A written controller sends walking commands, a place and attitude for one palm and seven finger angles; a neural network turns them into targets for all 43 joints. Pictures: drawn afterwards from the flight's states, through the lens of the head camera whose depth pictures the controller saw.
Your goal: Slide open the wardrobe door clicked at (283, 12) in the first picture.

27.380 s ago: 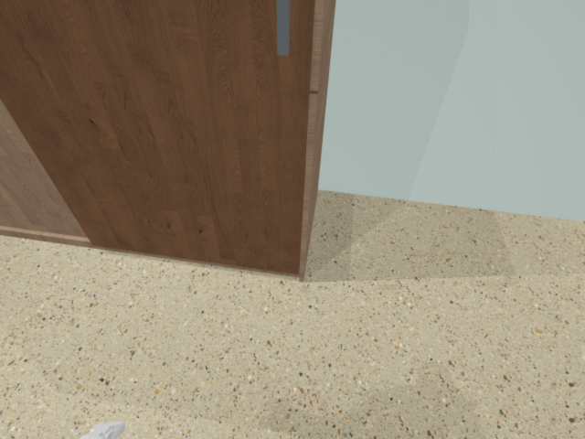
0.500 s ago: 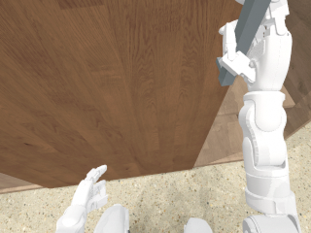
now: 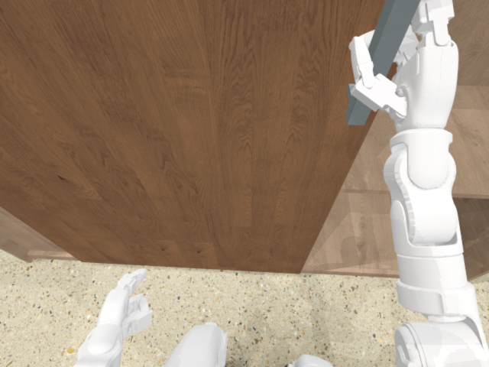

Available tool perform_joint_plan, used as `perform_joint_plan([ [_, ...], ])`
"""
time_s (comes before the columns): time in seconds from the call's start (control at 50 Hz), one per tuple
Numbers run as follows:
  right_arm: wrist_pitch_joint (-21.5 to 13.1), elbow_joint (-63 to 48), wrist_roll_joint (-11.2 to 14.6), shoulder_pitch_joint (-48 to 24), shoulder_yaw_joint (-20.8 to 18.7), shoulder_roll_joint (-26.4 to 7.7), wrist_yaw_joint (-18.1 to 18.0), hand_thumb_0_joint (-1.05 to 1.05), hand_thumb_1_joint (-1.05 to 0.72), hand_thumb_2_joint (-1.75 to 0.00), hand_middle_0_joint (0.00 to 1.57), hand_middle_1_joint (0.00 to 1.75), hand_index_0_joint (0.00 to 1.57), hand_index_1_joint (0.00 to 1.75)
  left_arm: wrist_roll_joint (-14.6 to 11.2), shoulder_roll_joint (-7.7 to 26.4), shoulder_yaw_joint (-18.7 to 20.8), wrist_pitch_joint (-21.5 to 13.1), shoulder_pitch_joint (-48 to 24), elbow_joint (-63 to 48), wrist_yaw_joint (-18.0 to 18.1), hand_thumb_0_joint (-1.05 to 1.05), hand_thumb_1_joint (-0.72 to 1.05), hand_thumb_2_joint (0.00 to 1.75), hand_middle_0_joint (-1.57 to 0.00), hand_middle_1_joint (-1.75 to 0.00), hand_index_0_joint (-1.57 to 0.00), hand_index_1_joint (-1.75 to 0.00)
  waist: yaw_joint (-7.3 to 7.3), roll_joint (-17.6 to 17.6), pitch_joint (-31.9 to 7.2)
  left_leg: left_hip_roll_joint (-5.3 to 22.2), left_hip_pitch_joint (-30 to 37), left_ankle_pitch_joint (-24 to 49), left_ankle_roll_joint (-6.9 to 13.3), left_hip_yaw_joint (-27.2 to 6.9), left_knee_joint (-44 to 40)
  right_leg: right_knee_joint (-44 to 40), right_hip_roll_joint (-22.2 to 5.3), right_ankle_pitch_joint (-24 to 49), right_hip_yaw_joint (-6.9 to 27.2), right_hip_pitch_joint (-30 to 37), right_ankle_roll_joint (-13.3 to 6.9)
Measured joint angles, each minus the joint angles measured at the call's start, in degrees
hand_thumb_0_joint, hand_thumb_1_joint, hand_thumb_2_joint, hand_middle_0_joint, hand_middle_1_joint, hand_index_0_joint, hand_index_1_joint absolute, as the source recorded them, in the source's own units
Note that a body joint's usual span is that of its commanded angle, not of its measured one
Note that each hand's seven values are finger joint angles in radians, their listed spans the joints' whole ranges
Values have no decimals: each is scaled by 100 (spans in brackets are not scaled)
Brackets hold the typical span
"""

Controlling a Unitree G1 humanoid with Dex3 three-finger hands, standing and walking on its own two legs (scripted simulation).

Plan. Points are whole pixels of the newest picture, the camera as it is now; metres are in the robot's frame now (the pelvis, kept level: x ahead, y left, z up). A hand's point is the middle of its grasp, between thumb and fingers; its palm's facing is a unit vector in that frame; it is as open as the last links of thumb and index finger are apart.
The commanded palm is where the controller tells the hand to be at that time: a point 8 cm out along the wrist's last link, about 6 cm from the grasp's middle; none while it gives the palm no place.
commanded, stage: step sideways, sliding the door along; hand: right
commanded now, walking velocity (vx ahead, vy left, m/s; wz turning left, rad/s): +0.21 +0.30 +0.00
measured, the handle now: (379, 36) +0.43 -0.13 +0.28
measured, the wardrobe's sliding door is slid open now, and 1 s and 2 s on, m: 0.62 0.68 0.68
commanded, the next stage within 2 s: stop walking and hold the door there in 0.56 s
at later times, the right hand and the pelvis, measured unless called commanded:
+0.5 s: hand (291, 64) +0.40 -0.03 +0.26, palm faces +0.33 +0.94 -0.03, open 6.7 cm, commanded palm +0.37 +0.00 +0.26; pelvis -0.02 +0.18 -0.02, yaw -4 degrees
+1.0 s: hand (296, 64) +0.41 -0.04 +0.26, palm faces +0.62 +0.74 -0.25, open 6.3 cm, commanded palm +0.36 -0.09 +0.22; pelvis +0.02 +0.30 +0.00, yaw -1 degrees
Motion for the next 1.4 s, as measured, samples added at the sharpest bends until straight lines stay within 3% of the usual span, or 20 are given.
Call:
perform_joint_plan([
  [0.08, -23, 462, 49, -114, -99, -24, 110, -4, -63, -72, 41, 142, 14, 116, 28, -62, -90, -57, 200, 10, -81, 1, 91, 90, -20, -30, -20, -30, -39, -293, -45, 274, -329, 517, -154, 33, 241, -300, -544, 229, 94, 110, 333],
  [0.24, 101, 1446, 307, -699, -516, -318, 113, -1, -64, -80, 44, 141, 15, 129, -181, -295, -371, 45, 639, 28, -36, 1, 90, 90, -20, -30, -20, -30, -266, -378, -445, 685, 953, 767, -260, 247, -2130, 18, -1269, 334, 508, -440, 597],
  [0.28, 189, 1642, 294, -918, -851, -430, -53, -1, -68, -83, 45, 141, 14, 130, -238, -242, -439, 27, 557, 106, 7, 1, 90, 90, -20, -30, -20, -30, -239, -287, -507, 693, 1051, 665, -301, 292, -2352, 936, -1146, -540, 866, -958, 415],
  [0.32, 231, 1697, 201, -975, -1099, -351, -263, -1, -72, -84, 45, 141, 15, 130, -218, 1, -330, -7, 403, 297, 127, 1, 90, 90, -20, -30, -20, -30, -123, -477, -345, 691, 986, 521, -333, 428, -2068, 2318, -658, -1475, 1207, -1440, 276],
  [0.36, 382, 1596, 252, -988, -1069, -274, -429, -1, -70, -83, 46, 141, 17, 130, -235, 234, -226, -32, 378, 457, 230, 1, 90, 90, -20, -30, -20, -30, -146, -513, -210, 774, 1108, 593, -310, 524, -2193, 2990, -164, -1809, 967, -1592, 213],
  [0.4, 433, 1502, 235, -1040, -957, -215, -499, -1, -70, -83, 46, 140, 18, 131, -231, 366, -176, 27, 400, 543, 279, 1, 90, 90, -20, -30, -20, -30, -190, -402, -140, 839, 1210, 673, -241, 630, -2359, 2564, 165, -1656, 525, -1457, 160],
  [0.44, 526, 1384, 184, -1159, -796, -190, -480, -1, -70, -83, 46, 140, 19, 130, -221, 429, -157, 102, 485, 507, 268, 1, 91, 90, -20, -30, -20, -30, -215, -269, -137, 830, 1197, 639, -152, 797, -2262, 1149, 334, -638, 111, -991, 145],
  [0.46, 568, 1371, 183, -1262, -709, -202, -450, -1, -70, -82, 46, 140, 19, 128, -212, 473, -129, 113, 541, 436, 243, 1, 91, 90, -20, -30, -20, -30, -254, -295, -167, 728, 1022, 601, -96, 836, -1891, 560, 278, 0, 44, -753, -84],
  [0.5, 548, 1450, 205, -1551, -566, -293, -382, -2, -70, -81, 46, 140, 19, 125, -234, 373, -19, 88, 423, 434, 164, 1, 91, 90, -20, -30, -20, -30, -375, -127, 106, 548, 583, 131, -6, 449, -585, 733, 195, -26, 94, -711, -320],
  [0.58, 464, 1541, 136, -1626, -506, -428, -267, -2, -70, -82, 46, 140, 20, 123, -263, 117, -71, -5, 177, 410, -70, 1, 91, 90, -20, -30, -20, -30, -555, -13, 312, 390, -141, 189, -5, 159, 1155, 488, -145, -76, 250, -408, -46],
  [0.68, 433, 1614, 102, -1622, -512, -540, -88, -3, -68, -83, 46, 141, 23, 127, -222, -120, -146, -34, 51, 164, -177, 1, 90, 90, -20, -30, -20, -30, -746, -88, 277, 621, -454, 776, -178, 165, 964, -153, -589, 287, 507, -180, 264],
  [0.74, 63, 1874, 100, -1297, -831, -1054, 267, -6, -66, -82, 48, 142, 25, 130, -152, -235, -303, 74, -104, 56, -84, 1, 90, 90, -20, -30, -20, -30, -645, -133, 71, 620, -336, 737, -294, 222, 165, -434, -806, 417, 511, -84, 420],
  [0.84, 109, 2485, 154, -863, -1398, -1661, 288, -10, -65, -82, 49, 142, 29, 134, -211, -179, -453, -84, 88, -273, -4, 0, 90, 90, -21, -30, -21, -30, -527, -322, -282, 448, 670, 1212, -317, 561, -2220, -170, -942, 203, 451, -73, 702],
  [0.88, 162, 2836, 88, -749, -1761, -1960, 261, -13, -62, -81, 48, 142, 28, 134, -239, -96, -552, -95, 118, -292, 13, 0, 90, 90, -21, -30, -21, -30, -361, -165, -480, 580, 991, 1514, -229, 521, -2852, 565, -702, -340, 489, -365, 569],
  [0.94, 61, 3047, 34, -229, -2493, -2009, 167, -16, -61, -79, 47, 141, 28, 136, -218, 349, -430, -67, -109, -58, 179, 0, 90, 90, -21, -30, -21, -30, -55, -605, -388, 601, 836, 1144, -139, 430, -2495, 2218, -83, -1365, 1004, -940, 342],
  [1.02, -3, 3217, 16, 9, -2836, -2018, 137, -17, -59, -78, 47, 141, 32, 137, -227, 735, -256, -72, 13, 246, 297, 0, 90, 90, -20, -30, -20, -30, 119, -480, -327, 861, 895, 1405, -171, 241, -2794, 3149, 656, -1376, 837, -1380, 351],
  [1.12, -213, 3438, -105, 68, -2937, -2200, 209, -17, -57, -79, 46, 140, 35, 138, -200, 909, -174, 33, 397, 413, 325, 1, 91, 90, -20, -30, -20, -30, 320, -117, -472, 941, 963, 1659, -184, 139, -3145, 2217, 835, -1056, 644, -1147, 317],
  [1.24, -235, 3459, -191, -166, -2672, -2165, 156, -14, -59, -81, 46, 140, 34, 137, -194, 1041, -85, 50, 894, 410, 375, 1, 91, 90, -20, -30, -20, -30, 511, 5, -839, 751, 783, 1758, -276, 148, -3062, -68, 601, -80, 646, -92, 217],
  [1.34, -285, 3569, -166, -319, -2431, -2154, 63, -12, -64, -79, 46, 140, 29, 134, -201, 679, -107, 53, 1118, 335, 400, 1, 91, 90, -20, -30, -20, -30, 471, 140, -964, 471, 477, 469, -137, 80, -2087, -129, 436, 54, 414, -103, -55],
  [1.4, -227, 3692, -151, -362, -2385, -2150, 43, -10, -66, -77, 46, 140, 27, 135, -190, 451, -260, -41, 1302, 287, 387, 1, 90, 90, -20, -30, -20, -30, 472, -1, -1057, 272, 643, 419, -114, 257, -1911, -248, 296, 179, 405, -214, -71],
])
